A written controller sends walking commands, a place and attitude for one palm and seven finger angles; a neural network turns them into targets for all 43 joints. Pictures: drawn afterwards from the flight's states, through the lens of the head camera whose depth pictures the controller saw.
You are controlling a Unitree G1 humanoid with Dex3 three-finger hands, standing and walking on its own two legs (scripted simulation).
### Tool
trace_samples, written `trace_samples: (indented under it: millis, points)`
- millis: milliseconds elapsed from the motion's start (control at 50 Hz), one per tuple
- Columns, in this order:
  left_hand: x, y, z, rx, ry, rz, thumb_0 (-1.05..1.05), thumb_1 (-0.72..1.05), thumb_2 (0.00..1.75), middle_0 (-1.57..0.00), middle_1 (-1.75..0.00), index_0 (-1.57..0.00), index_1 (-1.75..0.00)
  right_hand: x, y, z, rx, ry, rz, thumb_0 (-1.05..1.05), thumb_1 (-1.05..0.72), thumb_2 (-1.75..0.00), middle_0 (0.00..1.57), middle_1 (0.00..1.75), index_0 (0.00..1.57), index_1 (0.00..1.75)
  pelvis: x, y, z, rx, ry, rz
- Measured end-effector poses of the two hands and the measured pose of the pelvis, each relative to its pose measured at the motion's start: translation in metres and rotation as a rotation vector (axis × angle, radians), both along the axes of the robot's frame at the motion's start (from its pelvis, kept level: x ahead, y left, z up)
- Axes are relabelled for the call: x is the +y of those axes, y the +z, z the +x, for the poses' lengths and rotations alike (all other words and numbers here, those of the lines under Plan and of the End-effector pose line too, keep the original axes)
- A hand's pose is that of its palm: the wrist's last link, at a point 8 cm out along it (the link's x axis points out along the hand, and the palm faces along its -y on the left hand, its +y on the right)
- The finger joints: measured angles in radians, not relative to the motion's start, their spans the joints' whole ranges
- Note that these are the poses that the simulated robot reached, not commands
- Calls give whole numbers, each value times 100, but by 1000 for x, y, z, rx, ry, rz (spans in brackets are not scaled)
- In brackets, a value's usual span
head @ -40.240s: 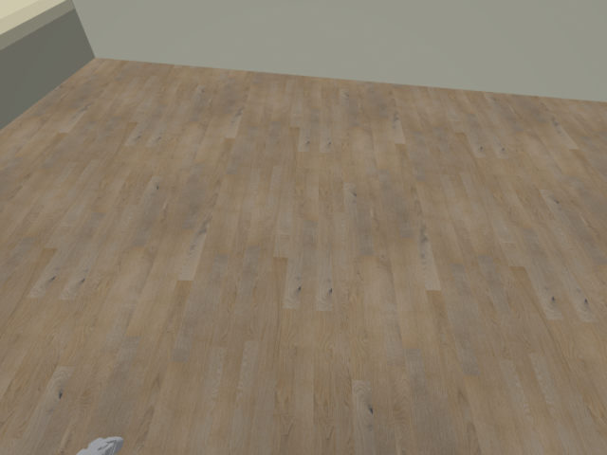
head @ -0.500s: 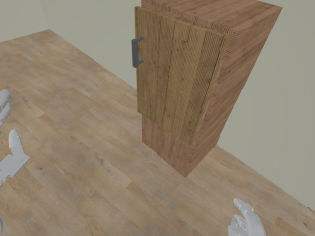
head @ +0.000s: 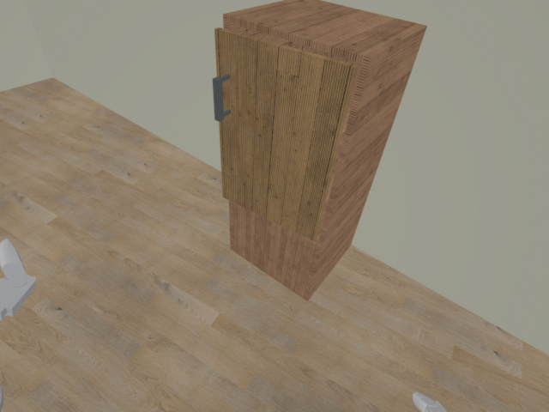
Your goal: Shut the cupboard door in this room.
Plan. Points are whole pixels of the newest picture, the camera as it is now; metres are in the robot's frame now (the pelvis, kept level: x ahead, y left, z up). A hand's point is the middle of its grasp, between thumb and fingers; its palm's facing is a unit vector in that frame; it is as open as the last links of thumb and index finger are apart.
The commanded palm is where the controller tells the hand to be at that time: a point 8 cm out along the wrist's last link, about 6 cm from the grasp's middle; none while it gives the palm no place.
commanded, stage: stop stepping back and stand still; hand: left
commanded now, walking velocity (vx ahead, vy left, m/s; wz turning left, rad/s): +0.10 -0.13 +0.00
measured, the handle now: (222, 97) +0.92 +0.18 +0.05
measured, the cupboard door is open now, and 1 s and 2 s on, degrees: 6 6 6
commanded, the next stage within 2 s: let the arm hang, fingers relaxed in 0.94 s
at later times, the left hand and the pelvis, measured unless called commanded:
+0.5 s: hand (21, 281) +0.21 +0.28 +0.17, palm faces +0.45 -0.80 -0.40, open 7.5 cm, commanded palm +0.14 +0.32 +0.18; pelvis -0.01 +0.02 +0.00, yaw -2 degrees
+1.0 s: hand (55, 267) +0.23 +0.27 +0.16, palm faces +0.40 -0.81 -0.43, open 7.4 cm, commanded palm +0.17 +0.30 +0.18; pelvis +0.02 +0.01 +0.00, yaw -2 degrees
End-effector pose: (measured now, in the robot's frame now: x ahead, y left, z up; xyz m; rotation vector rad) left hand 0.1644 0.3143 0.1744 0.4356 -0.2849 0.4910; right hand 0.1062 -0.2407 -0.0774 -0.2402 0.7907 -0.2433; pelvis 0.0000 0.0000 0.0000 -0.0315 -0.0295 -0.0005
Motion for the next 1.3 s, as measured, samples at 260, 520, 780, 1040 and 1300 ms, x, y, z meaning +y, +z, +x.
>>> trace_samples:
  millis: [260, 520, 780, 1040, 1300]
  points:
    - [-18, 12, -24, 57, -107, 104, 1, 88, 90, -21, -31, -21, -30, 5, -9, -27, 30, -10, 50, 1, -90, -90, 21, 30, 21, 30, 3, 0, -22, 10, -51, 14]
    - [5, 10, 2, 14, -75, 97, 2, 89, 90, -21, -31, -21, -30, 24, 0, 6, -38, 15, 25, 1, -90, -90, 20, 30, 21, 30, 19, -3, -8, 12, -32, 34]
    - [-11, 1, 19, 147, -83, 74, 1, 88, 90, -21, -31, -21, -30, 25, -2, 49, -42, 39, 85, 1, -90, -90, 21, 30, 21, 30, 9, 2, 16, 48, -40, 20]
    - [-11, 3, 26, 116, -84, 59, 1, 88, 90, -21, -31, -21, -30, 4, 11, 59, -73, 4, 31, 1, -90, -90, 21, 30, 21, 30, 9, 3, 20, 46, -35, 20]
    - [-70, -296, -69, 1354, -135, -462, 1, 90, 90, -20, -30, -20, -29, 8, -40, -19, 277, 36, 63, 1, -90, -90, 20, 30, 21, 30, 24, -4, -2, 17, -16, 31]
